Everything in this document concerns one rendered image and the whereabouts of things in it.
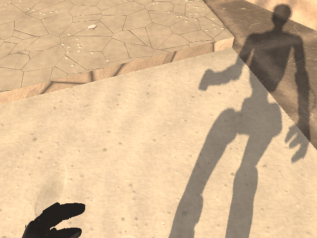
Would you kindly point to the left robot hand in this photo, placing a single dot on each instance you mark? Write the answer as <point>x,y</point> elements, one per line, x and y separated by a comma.
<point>52,216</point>

